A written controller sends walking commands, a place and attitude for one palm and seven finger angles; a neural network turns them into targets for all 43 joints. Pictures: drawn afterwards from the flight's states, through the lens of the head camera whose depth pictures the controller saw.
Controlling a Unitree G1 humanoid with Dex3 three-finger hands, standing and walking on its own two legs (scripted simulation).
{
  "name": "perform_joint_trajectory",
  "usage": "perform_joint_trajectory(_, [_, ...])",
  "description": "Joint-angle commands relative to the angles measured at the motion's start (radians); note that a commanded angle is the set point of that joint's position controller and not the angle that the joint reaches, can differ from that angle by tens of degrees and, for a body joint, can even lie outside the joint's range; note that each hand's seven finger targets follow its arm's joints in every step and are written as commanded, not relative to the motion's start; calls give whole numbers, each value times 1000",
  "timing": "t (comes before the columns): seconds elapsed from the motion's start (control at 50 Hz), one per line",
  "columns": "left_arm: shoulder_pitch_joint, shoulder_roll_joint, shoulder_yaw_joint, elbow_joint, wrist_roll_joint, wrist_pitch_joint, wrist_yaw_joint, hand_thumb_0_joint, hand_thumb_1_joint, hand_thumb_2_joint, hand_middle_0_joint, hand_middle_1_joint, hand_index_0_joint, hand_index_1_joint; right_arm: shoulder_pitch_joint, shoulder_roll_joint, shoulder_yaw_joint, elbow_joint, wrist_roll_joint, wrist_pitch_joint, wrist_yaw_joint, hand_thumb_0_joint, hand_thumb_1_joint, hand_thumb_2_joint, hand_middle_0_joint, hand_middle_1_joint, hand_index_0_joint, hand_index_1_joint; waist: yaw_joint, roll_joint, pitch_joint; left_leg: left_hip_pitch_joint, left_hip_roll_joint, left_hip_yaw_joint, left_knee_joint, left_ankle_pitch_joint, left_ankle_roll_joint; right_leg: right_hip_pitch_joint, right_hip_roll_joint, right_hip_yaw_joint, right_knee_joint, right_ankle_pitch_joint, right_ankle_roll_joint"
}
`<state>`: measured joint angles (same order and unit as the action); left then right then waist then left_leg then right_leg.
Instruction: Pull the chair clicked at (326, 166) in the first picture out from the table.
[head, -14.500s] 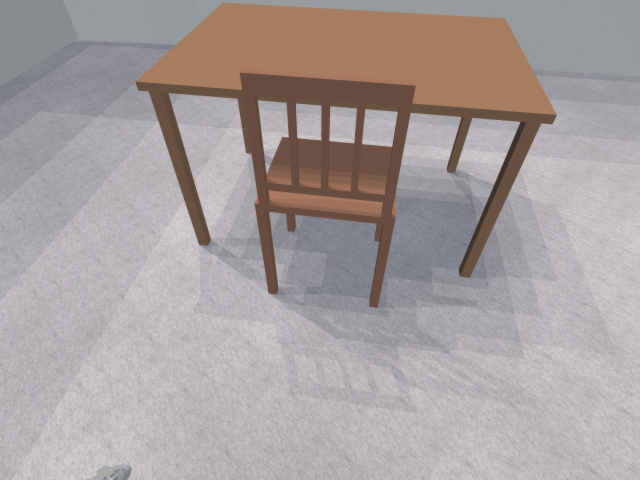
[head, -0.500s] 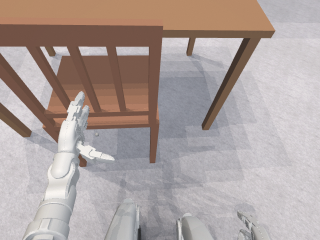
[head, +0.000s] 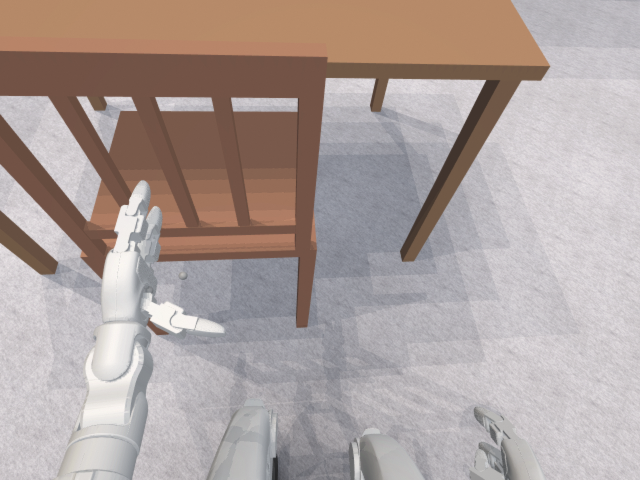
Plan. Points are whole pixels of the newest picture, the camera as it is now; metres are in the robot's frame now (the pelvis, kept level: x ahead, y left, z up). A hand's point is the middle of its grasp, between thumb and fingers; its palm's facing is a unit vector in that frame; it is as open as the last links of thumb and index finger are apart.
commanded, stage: aim the fingers beside a spindle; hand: left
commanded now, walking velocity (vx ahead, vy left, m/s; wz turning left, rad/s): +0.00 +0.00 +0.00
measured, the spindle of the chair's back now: (172, 170) +0.50 +0.22 +0.03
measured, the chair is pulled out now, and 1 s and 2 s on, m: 0.00 0.00 0.00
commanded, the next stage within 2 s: push the fingers through the gap in 0.80 s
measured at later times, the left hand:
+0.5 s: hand (165, 265) +0.36 +0.20 +0.02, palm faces +0.11 -0.99 -0.05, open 16.9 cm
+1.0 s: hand (188, 279) +0.35 +0.18 +0.01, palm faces +0.05 -1.00 +0.00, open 16.9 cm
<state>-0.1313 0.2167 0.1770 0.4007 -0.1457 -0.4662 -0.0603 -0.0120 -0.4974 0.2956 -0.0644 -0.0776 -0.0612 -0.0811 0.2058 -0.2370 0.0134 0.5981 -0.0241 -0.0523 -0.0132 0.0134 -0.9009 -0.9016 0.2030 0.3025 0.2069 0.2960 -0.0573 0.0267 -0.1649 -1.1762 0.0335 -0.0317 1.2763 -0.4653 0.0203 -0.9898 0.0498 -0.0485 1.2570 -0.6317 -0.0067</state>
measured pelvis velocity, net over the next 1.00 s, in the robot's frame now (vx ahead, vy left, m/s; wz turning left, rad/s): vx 0.00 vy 0.01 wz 0.00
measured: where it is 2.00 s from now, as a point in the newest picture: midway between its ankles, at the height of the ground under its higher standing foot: outside the picture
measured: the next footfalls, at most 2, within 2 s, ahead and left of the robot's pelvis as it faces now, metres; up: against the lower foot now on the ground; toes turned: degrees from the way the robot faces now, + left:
none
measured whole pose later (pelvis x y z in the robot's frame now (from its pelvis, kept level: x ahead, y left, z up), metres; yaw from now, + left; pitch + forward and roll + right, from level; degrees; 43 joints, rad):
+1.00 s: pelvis +0.00 +0.01 +0.00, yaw +0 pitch +21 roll -5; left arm -0.18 0.22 0.16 0.48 -0.16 -0.42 -0.09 -0.01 -0.50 0.30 -0.06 -0.08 -0.06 -0.08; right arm 0.22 -0.24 0.02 0.59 -0.02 -0.04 -0.01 0.01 -0.90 -0.90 0.20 0.30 0.21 0.30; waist -0.06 0.04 -0.17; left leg -1.20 0.03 -0.03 1.28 -0.46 0.03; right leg -1.01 0.05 -0.05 1.26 -0.63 0.00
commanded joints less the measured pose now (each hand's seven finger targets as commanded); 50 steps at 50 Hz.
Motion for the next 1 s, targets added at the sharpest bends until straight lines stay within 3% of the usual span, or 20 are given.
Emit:
perform_joint_trajectory(0.0, [-275,197,92,-83,7,-50,26,0,-500,300,-60,-80,-60,-80,24,-148,-46,-92,4,-22,-5,0,-900,-900,200,300,200,300,-16,58,-308,415,-9,-37,-137,183,0,-41,-5,3,-178,260,-24])
perform_joint_trajectory(0.06, [-233,113,15,36,-21,7,-50,0,-500,300,-60,-80,-60,-80,23,-163,-47,-108,19,-14,-4,0,-900,-900,200,300,200,300,-24,5,-258,357,-13,-24,-146,98,5,-41,-6,9,-215,202,-23])
perform_joint_trajectory(0.08, [-243,73,-30,23,-31,15,-79,0,-500,300,-60,-80,-60,-80,27,-163,-47,-119,22,-19,-4,0,-900,-900,200,300,200,300,-27,15,-279,384,-11,-34,-151,111,5,-43,-7,3,-210,207,-27])
perform_joint_trajectory(0.12, [-242,68,-45,-32,-57,24,-111,0,-500,300,-60,-80,-60,-80,23,-166,-52,-134,29,-20,-5,0,-900,-900,200,300,200,300,-16,23,-322,417,-11,-35,-154,127,6,-22,-11,5,-220,217,-27])
perform_joint_trajectory(0.16, [-300,120,-8,-107,-60,5,-103,0,-500,300,-60,-80,-60,-80,28,-167,-58,-133,27,-25,-12,0,-900,-900,200,300,200,300,-13,32,-368,453,-8,-42,-146,163,5,-24,-11,5,-207,237,-27])
perform_joint_trajectory(0.2, [-376,176,34,-235,-53,-38,-63,0,-500,300,-60,-80,-60,-80,32,-164,-58,-130,17,-34,-16,0,-900,-900,200,300,200,300,-3,98,-435,521,-5,-57,-141,213,1,-37,-10,3,-183,255,-29])
perform_joint_trajectory(0.28, [-353,279,145,-282,-10,-90,42,0,-500,300,-60,-80,-60,-80,35,-156,-54,-106,-1,-38,-15,0,-900,-900,200,300,200,300,14,126,-447,559,1,-69,-142,279,-9,-43,-5,-2,-159,285,-31])
perform_joint_trajectory(0.34, [-266,204,100,-138,4,-62,41,0,-500,300,-60,-80,-60,-80,24,-146,-46,-102,1,-25,-5,0,-900,-900,200,300,200,300,-2,71,-358,470,-5,-51,-149,205,-5,-38,-3,-3,-175,254,-27])
perform_joint_trajectory(0.4, [-251,139,41,27,-8,-3,-21,0,-500,300,-60,-80,-60,-80,30,-159,-44,-99,11,-13,-3,0,-900,-900,200,300,200,300,-27,3,-264,367,-10,-36,-150,104,3,-54,-3,0,-203,198,-22])
perform_joint_trajectory(0.48, [-252,73,-31,-22,-57,22,-105,0,-500,300,-60,-80,-60,-80,28,-166,-52,-133,29,-18,-7,0,-900,-900,200,300,200,300,-20,15,-320,404,-9,-37,-152,122,7,-34,-9,2,-211,206,-26])
perform_joint_trajectory(0.52, [-303,114,-12,-143,-64,-5,-99,0,-500,300,-60,-80,-60,-80,29,-165,-57,-134,25,-25,-11,0,-900,-900,200,300,200,300,-9,82,-386,487,-6,-48,-155,164,1,-39,-10,0,-203,224,-30])
perform_joint_trajectory(0.54, [-327,174,43,-214,-66,-29,-78,0,-500,300,-60,-80,-60,-80,31,-167,-61,-129,21,-30,-14,0,-900,-900,200,300,200,300,4,99,-431,522,-2,-55,-153,195,-2,-33,-9,1,-196,241,-32])
perform_joint_trajectory(0.6, [-359,245,102,-298,-36,-78,-1,0,-500,300,-60,-80,-60,-80,39,-161,-55,-114,6,-37,-17,0,-900,-900,200,300,200,300,6,137,-447,574,2,-72,-156,253,-8,-49,-4,-3,-175,263,-31])
perform_joint_trajectory(0.68, [-327,228,104,-172,9,-74,47,0,-500,300,-60,-80,-60,-80,34,-157,-50,-94,0,-33,-11,0,-900,-900,200,300,200,300,-11,98,-364,492,1,-71,-151,198,-8,-75,-3,-9,-163,233,-30])
perform_joint_trajectory(0.74, [-273,139,31,-17,5,-20,6,0,-500,300,-60,-80,-60,-80,30,-161,-47,-94,8,-20,-4,0,-900,-900,200,300,200,300,-26,44,-285,430,-3,-59,-163,112,-5,-84,-3,-12,-192,189,-27])
perform_joint_trajectory(0.8, [-262,93,-12,37,-25,23,-61,0,-500,300,-60,-80,-60,-80,31,-169,-48,-113,20,-13,-3,0,-900,-900,200,300,200,300,-26,6,-287,392,-9,-46,-160,89,3,-61,-7,-5,-210,180,-26])
perform_joint_trajectory(0.86, [-282,113,-6,-86,-47,12,-78,0,-500,300,-60,-80,-60,-80,29,-167,-54,-135,21,-16,-6,0,-900,-900,200,300,200,300,-4,51,-381,459,-8,-46,-153,164,2,-29,-10,-1,-200,232,-29])
perform_joint_trajectory(0.9, [-365,182,44,-217,-44,-31,-48,0,-500,300,-60,-80,-60,-80,33,-165,-58,-130,15,-23,-10,0,-900,-900,200,300,200,300,1,117,-450,542,-1,-59,-147,233,-6,-42,-9,-1,-180,266,-31])
perform_joint_trajectory(0.92, [-351,203,72,-235,-38,-49,-24,0,-500,300,-60,-80,-60,-80,39,-160,-58,-123,9,-25,-10,0,-900,-900,200,300,200,300,10,128,-461,565,0,-64,-144,274,-10,-39,-7,-4,-171,287,-34])
perform_joint_trajectory(0.98, [-394,231,103,-217,-6,-93,39,0,-500,300,-60,-80,-60,-80,43,-155,-54,-93,-4,-28,-8,0,-900,-900,200,300,200,300,-15,81,-417,517,4,-71,-115,272,-7,-82,-2,-6,-145,283,-29])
